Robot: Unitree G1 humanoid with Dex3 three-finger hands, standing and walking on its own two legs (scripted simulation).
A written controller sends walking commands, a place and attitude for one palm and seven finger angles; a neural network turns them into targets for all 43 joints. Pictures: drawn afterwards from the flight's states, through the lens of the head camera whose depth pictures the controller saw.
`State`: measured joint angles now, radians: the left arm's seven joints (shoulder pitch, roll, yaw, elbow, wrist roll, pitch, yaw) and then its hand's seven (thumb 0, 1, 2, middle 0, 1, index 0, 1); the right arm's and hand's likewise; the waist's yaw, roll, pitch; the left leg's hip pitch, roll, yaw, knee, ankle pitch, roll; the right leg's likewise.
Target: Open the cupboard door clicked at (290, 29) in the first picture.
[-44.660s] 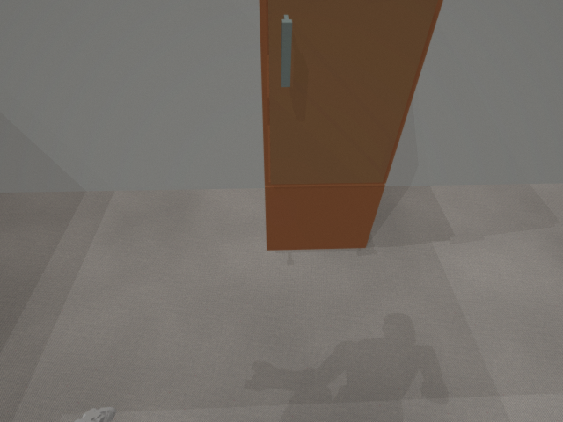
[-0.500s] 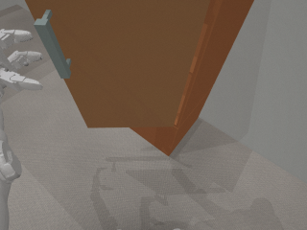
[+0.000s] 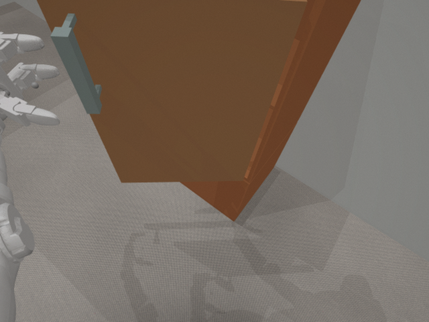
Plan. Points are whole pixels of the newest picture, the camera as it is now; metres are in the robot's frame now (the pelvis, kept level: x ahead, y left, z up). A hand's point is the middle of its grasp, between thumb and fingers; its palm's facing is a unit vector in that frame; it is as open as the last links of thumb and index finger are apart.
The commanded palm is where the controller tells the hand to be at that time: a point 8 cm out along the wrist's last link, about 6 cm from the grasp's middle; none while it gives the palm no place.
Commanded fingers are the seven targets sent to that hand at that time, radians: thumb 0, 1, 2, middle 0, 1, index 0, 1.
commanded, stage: move the hooked fingers beside the handle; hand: left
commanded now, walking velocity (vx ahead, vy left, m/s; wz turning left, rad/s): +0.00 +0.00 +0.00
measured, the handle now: (83, 67) +0.53 +0.21 +0.15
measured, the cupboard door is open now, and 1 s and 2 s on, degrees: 40 40 40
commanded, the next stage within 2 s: none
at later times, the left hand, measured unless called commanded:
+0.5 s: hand (50, 81) +0.48 +0.24 +0.17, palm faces +0.01 -1.00 +0.01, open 14.0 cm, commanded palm +0.46 +0.31 +0.15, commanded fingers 0.00 -0.50 0.30 -0.30 -1.20 -0.30 -1.20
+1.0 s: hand (31, 84) +0.48 +0.28 +0.16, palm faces -0.01 -1.00 +0.00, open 14.0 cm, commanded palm +0.46 +0.32 +0.15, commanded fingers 0.00 -0.50 0.30 -0.30 -1.20 -0.30 -1.20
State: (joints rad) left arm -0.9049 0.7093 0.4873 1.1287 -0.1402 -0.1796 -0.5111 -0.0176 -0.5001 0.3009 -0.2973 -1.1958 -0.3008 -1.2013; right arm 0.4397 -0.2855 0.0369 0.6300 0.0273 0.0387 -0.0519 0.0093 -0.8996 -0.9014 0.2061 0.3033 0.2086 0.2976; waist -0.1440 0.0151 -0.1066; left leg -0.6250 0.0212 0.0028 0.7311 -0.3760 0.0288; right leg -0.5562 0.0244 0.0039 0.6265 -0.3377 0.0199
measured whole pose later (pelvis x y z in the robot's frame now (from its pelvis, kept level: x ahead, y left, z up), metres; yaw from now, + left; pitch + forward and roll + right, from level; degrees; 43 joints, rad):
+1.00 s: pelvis -0.01 -0.01 +0.00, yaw +0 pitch +17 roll -3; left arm -0.98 0.78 0.48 1.21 -0.13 -0.21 -0.53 -0.02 -0.50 0.30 -0.30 -1.20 -0.30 -1.20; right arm 0.43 -0.30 0.05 0.63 0.03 0.04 -0.07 0.01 -0.90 -0.90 0.21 0.30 0.21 0.30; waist -0.15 0.01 -0.10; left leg -0.68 0.03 -0.01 0.76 -0.37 0.02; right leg -0.60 0.04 -0.01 0.65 -0.34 0.01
